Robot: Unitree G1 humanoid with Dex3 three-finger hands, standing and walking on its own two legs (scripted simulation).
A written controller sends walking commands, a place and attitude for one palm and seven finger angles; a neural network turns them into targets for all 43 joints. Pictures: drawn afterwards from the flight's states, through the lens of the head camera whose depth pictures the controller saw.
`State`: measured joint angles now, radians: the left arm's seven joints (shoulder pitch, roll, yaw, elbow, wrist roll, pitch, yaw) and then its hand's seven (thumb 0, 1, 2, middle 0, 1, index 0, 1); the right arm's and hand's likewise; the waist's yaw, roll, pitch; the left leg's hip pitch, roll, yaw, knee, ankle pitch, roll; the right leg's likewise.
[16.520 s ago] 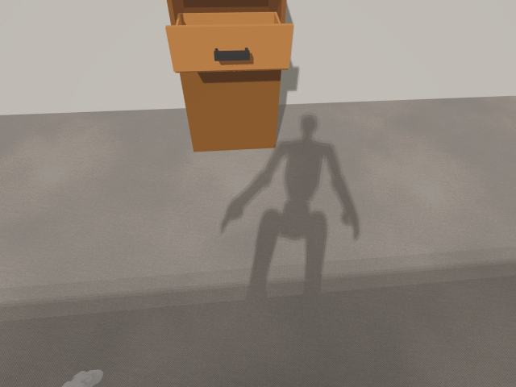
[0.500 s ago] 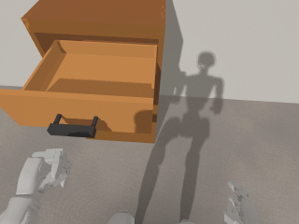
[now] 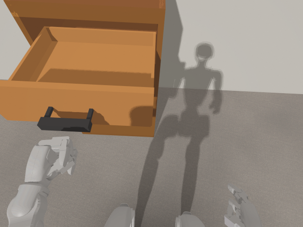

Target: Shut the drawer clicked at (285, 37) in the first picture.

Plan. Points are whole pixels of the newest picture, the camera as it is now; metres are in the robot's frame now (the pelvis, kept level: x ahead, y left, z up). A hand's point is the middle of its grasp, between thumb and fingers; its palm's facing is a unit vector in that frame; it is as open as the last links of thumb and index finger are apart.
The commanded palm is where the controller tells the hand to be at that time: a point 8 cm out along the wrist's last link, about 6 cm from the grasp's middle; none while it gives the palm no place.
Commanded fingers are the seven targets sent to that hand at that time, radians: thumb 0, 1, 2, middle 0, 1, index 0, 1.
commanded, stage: bring the fist close to the handle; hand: left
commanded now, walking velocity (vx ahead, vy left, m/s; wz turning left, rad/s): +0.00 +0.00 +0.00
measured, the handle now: (68, 117) +0.38 +0.25 +0.05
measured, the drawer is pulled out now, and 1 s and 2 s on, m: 0.30 0.29 0.15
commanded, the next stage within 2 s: push the drawer shut in 0.22 s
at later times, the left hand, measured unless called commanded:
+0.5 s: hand (72, 156) +0.27 +0.21 +0.05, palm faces +0.01 -1.00 -0.07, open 3.3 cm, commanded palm +0.26 +0.26 +0.05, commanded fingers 0.00 0.90 0.90 -1.40 -1.60 -1.40 -1.60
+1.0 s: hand (71, 143) +0.31 +0.22 +0.04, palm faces -0.01 -1.00 -0.06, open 2.8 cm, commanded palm +0.32 +0.26 +0.05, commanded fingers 0.00 0.90 0.90 -1.40 -1.60 -1.40 -1.60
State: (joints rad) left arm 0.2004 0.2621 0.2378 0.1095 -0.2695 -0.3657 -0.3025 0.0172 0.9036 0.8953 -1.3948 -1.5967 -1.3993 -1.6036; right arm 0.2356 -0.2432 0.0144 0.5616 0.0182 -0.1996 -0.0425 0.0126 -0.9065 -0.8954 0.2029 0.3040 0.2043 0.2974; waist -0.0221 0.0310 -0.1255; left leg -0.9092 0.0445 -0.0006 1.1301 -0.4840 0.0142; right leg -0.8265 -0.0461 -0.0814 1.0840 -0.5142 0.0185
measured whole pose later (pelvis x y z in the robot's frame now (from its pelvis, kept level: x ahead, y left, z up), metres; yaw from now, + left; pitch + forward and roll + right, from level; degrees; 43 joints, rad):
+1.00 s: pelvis -0.01 -0.02 -0.01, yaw +1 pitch +16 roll -3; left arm -0.10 0.33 0.32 0.43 -0.28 -0.39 -0.40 -0.06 0.74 0.90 -1.40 -1.60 -1.40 -1.60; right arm 0.23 -0.27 0.02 0.62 0.03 -0.16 -0.08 0.01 -0.91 -0.90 0.20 0.30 0.20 0.30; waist -0.02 0.03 -0.11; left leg -0.96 0.05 -0.03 1.15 -0.47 -0.01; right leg -0.87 -0.04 -0.11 1.11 -0.52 -0.01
